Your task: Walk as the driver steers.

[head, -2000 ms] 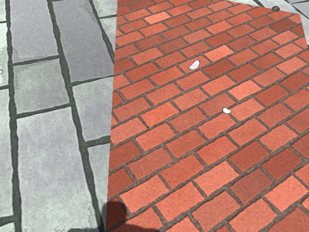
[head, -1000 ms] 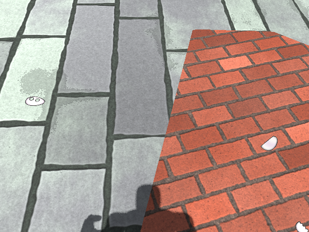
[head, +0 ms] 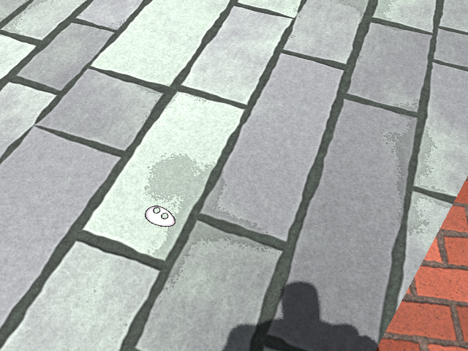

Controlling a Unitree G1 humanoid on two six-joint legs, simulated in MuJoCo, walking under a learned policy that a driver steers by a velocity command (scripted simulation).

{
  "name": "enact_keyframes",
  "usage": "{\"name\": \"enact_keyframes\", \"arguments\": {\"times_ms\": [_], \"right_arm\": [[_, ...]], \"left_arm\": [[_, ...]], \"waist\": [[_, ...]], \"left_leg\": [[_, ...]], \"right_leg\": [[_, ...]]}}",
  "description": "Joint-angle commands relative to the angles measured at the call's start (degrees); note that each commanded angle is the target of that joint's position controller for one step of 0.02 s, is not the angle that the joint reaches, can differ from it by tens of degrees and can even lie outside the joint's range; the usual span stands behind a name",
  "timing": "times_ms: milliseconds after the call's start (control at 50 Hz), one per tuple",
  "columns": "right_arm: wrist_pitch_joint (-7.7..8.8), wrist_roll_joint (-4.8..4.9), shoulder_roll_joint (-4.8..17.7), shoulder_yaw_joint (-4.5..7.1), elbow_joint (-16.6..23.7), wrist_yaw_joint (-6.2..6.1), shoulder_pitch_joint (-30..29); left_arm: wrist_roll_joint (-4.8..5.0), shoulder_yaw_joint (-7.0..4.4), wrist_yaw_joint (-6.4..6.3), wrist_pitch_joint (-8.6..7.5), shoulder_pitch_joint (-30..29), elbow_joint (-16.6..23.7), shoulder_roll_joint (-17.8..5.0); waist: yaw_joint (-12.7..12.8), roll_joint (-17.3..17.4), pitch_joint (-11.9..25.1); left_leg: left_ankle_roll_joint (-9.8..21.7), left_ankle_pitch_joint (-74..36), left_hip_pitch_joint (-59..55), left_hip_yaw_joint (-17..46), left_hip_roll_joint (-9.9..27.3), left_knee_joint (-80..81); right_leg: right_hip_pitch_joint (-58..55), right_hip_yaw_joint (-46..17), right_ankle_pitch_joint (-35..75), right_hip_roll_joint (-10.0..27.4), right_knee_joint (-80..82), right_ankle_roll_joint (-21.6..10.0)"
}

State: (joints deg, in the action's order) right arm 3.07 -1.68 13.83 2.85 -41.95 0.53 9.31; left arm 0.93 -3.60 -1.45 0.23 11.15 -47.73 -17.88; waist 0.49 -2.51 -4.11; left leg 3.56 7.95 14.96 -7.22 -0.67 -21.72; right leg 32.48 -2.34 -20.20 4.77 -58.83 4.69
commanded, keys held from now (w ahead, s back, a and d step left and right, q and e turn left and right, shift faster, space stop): e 0.84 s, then no key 0.16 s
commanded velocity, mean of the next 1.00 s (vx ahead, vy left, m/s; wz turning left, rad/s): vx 0.03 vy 0.00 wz -0.50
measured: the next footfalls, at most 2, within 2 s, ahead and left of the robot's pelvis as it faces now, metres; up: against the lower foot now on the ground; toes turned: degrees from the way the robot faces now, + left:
right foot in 0.26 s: +0.11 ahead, -0.15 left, +0.00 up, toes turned -12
left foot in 0.72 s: +0.18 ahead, +0.02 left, +0.00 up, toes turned -33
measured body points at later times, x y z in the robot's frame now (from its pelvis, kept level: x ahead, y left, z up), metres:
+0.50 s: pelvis +0.06 -0.05 +0.00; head +0.11 -0.09 +0.45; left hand +0.28 +0.19 -0.09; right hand +0.15 -0.37 -0.11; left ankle +0.11 +0.10 -0.68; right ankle +0.07 -0.14 -0.74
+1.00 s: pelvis +0.08 -0.02 +0.00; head +0.13 -0.03 +0.45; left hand +0.37 +0.14 -0.11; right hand +0.03 -0.32 -0.10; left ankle +0.15 +0.09 -0.74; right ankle -0.01 -0.14 -0.69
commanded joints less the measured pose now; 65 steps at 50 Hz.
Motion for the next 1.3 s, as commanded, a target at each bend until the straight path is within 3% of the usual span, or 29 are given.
{"name": "enact_keyframes", "arguments": {"times_ms": [20,180,240,260,280,300,320,340,360,420,500,640,700,720,740,760,780,800,840,940,1020,1080,1100,1120,1140,1160,1180,1240,1300], "right_arm": [[0.56,0.17,8.7,2.51,3.0,-1.63,-4.1],[-2.7,2.01,11.8,3.76,0.3,-2.26,-2.7],[-3.22,3.46,11.4,3.93,-1.1,-2.39,-1.7],[-3.05,2.38,9.7,3.63,-1.8,-2.21,1.2],[-2.58,-0.34,6.8,2.54,1.3,-1.87,-1.0],[-2.42,-0.03,7.6,2.57,2.2,-1.79,-5.4],[-2.57,1.59,9.2,3.03,2.3,-1.65,-7.0],[-2.71,2.18,8.7,3.07,1.7,-1.98,-6.6],[-2.91,1.73,9.3,3.3,1.2,-2.5,-6.4],[-3.2,1.61,8.8,3.4,0.9,-2.87,-5.1],[-3.23,1.83,7.4,2.82,0.7,-2.84,-5.9],[-2.32,2.28,8.5,3.1,0.8,-1.63,-5.6],[-1.28,2.3,8.9,3.54,-0.5,-0.87,-0.8],[-1.26,1.68,11.6,4.28,-0.9,-1.03,0.9],[-1.81,0.7,15.7,4.92,0.0,-1.67,-0.6],[-1.78,-1.26,15.8,4.8,0.3,-1.36,-0.7],[-1.52,-0.8,12.6,3.86,1.7,-1.51,-3.4],[-1.61,0.03,10.3,3.31,2.1,-1.81,-5.9],[-1.95,1.46,9.3,2.8,2.3,-2.42,-6.8],[-2.96,1.17,11.1,3.07,0.8,-2.93,-1.1],[-3.37,1.99,13.3,3.47,0.4,-1.82,-1.7],[-3.49,3.27,12.4,2.73,-0.8,-1.41,-2.2],[-3.06,3.18,10.7,2.06,-2.2,-1.2,0.8],[-2.42,0.79,7.4,0.8,-1.9,-0.68,2.2],[-1.97,0.23,5.1,0.09,-0.9,-0.67,2.1],[-2.31,0.49,8.5,0.7,-0.9,-1.22,-1.7],[-2.51,1.08,9.2,0.99,-0.9,-1.33,-2.8],[-3.31,0.89,8.9,0.99,-2.6,-1.82,-1.3],[-2.87,0.58,8.7,0.44,-4.0,-1.34,0.6]], "left_arm": [[-0.35,-1.04,-0.1,0.9,4.2,2.9,-3.1],[-0.3,-1.82,2.42,2.3,-2.8,8.5,-3.9],[-0.42,-2.56,2.84,2.17,0.4,8.5,-4.5],[-0.54,-4.13,1.99,1.92,3.2,8.3,-9.2],[-1.17,-5.69,0.86,1.79,5.0,9.0,-16.5],[-2.35,-4.63,1.44,0.67,6.9,9.4,-13.5],[-2.16,-4.15,1.83,-0.4,5.3,9.7,-12.0],[-1.17,-4.01,1.51,-1.04,2.4,9.9,-10.7],[-0.07,-3.51,1.14,-0.98,-0.1,10.4,-9.0],[-0.39,-3.21,0.07,-0.14,-2.4,11.5,-8.8],[-0.17,-3.78,-0.63,0.43,-1.8,11.8,-10.2],[-0.26,-3.73,-0.19,1.57,-3.9,12.8,-10.1],[0.51,-3.32,-0.52,2.24,-6.1,13.6,-9.4],[0.32,-2.79,-0.69,2.31,-4.8,13.9,-7.6],[-0.2,-1.86,-0.52,2.15,-1.9,14.0,-4.1],[-0.23,-3.12,-0.4,1.52,-1.9,15.2,-8.1],[-0.35,-4.4,-0.28,1.37,-0.3,13.7,-11.9],[-0.01,-4.95,-0.18,1.68,0.6,12.4,-12.3],[0.02,-4.37,-0.35,2.72,0.9,11.5,-9.2],[0.0,-2.19,-0.01,2.34,-4.2,14.4,-4.4],[-0.29,-1.44,0.48,2.34,-3.7,14.3,-4.2],[-0.49,-1.56,0.93,2.37,1.1,11.8,-4.1],[-0.72,-1.74,0.8,2.41,1.3,11.8,-5.4],[-1.06,-2.2,0.18,2.53,2.5,12.3,-8.9],[-2.23,-1.7,0.3,2.35,-1.4,12.7,-9.4],[-2.57,-1.01,0.84,1.43,-3.1,13.3,-5.8],[-2.89,-0.4,1.05,0.61,-4.0,12.4,-4.3],[-1.97,-0.18,0.86,-0.71,-6.1,11.2,-4.6],[-1.78,0.3,1.03,-0.79,-4.6,9.3,-3.2]], "waist": [[1.5,8.4,8.1],[-1.0,8.2,6.2],[1.1,6.7,7.5],[1.1,-1.0,9.6],[0.2,-17.5,10.5],[4.0,-11.6,16.3],[3.7,-6.3,15.2],[2.1,-3.6,13.3],[1.1,-1.6,11.7],[-0.9,-3.4,11.9],[-0.1,-4.0,12.0],[0.6,-7.2,9.7],[-2.3,-7.0,9.9],[-2.0,-3.4,10.8],[1.2,11.5,10.4],[0.9,18.7,8.8],[1.4,13.1,7.7],[2.2,10.6,6.5],[1.4,9.9,4.9],[-2.4,11.7,7.5],[-2.7,13.6,8.2],[0.1,12.1,7.5],[-0.1,9.6,7.9],[-1.6,-0.8,11.4],[-3.5,-10.8,10.6],[-0.7,-7.3,9.3],[-1.0,-7.2,7.9],[-1.8,-8.0,5.8],[-2.1,-3.7,6.8]], "left_leg": [[10.4,-22.7,-1.9,4.3,16.1,8.6],[8.8,-15.6,-9.8,4.0,20.5,3.7],[3.2,-15.9,-9.3,0.6,17.7,-6.3],[-1.4,-9.1,-4.1,-3.2,12.7,-16.9],[-7.5,22.4,15.5,-5.5,3.0,-34.5],[-8.0,33.8,21.3,6.1,-0.3,-45.4],[-7.0,30.7,23.3,9.6,1.0,-49.1],[-6.3,25.9,24.6,10.6,2.0,-47.9],[-6.4,22.3,25.1,11.1,2.8,-45.2],[-7.2,16.1,19.4,11.0,1.4,-40.0],[-8.5,13.1,15.8,11.6,0.0,-29.1],[-7.6,12.5,7.9,12.2,-1.8,-16.4],[-5.6,2.8,-1.1,10.9,-1.6,-0.7],[-3.4,-1.5,-7.5,15.1,4.6,2.2],[2.5,-10.9,-12.5,27.6,16.8,4.1],[11.9,-16.8,-7.8,37.9,24.7,5.5],[12.9,-15.8,-6.5,33.9,23.8,5.1],[9.9,-13.1,-6.0,27.3,19.5,4.1],[7.4,-11.7,-7.5,20.6,15.5,3.5],[9.6,-17.8,-13.3,16.0,15.1,2.8],[9.6,-19.7,-9.9,14.5,15.8,1.9],[6.7,-16.8,-6.6,13.2,14.4,-1.8],[3.0,-11.7,-2.8,12.1,12.9,-3.4],[-2.2,1.2,3.2,7.7,8.7,-11.5],[-5.7,17.7,6.3,5.5,4.4,-11.8],[-7.2,20.1,4.5,7.2,4.8,-14.7],[-7.2,18.3,4.5,7.7,4.7,-14.8],[-7.7,12.6,2.1,8.8,4.7,-11.6],[-7.1,-4.0,-5.8,9.1,5.3,-2.4]], "right_leg": [[-5.7,0.0,7.0,1.8,4.3,0.1],[-5.5,4.3,1.6,0.4,16.9,-3.0],[-14.8,6.3,12.5,-2.8,31.2,-6.6],[-23.3,-0.6,31.6,0.3,35.3,-9.5],[-35.1,-20.7,57.1,14.1,34.1,-19.9],[-36.6,-26.8,55.5,18.1,35.6,-27.3],[-36.0,-22.1,52.2,15.6,36.2,-25.7],[-34.6,-18.3,46.7,12.5,35.8,-22.4],[-32.8,-16.6,42.7,10.9,36.2,-20.1],[-28.1,-14.7,40.8,8.2,37.5,-18.8],[-26.9,-15.7,35.1,6.8,37.4,-18.3],[-21.9,-23.0,23.2,4.8,36.8,-17.0],[-20.1,-24.2,21.6,1.7,33.0,-13.7],[-15.3,-21.9,13.2,-1.1,28.7,-10.9],[-5.9,-11.8,-5.7,-9.0,15.9,-7.3],[0.5,-6.7,-18.3,-11.4,3.6,-4.6],[0.6,-7.9,-14.9,-8.2,-4.9,-3.2],[1.0,-7.1,-10.9,-7.6,-8.0,-2.3],[3.7,-5.8,-5.5,-6.9,-11.3,-0.2],[-0.1,-2.0,-4.8,-5.4,2.6,1.2],[-11.2,2.1,-4.4,-4.9,16.9,0.1],[-22.0,4.4,9.5,-6.2,36.5,-3.1],[-28.4,1.4,16.1,-4.5,41.0,-4.9],[-36.4,-10.2,31.8,5.3,39.9,-7.5],[-30.8,-16.2,35.3,12.7,38.1,-15.6],[-26.9,-16.0,26.9,11.4,39.6,-18.3],[-25.9,-14.4,22.6,9.2,40.2,-16.9],[-23.9,-11.6,23.1,6.4,39.4,-14.0],[-22.1,-8.2,15.5,2.4,38.2,-10.3]]}}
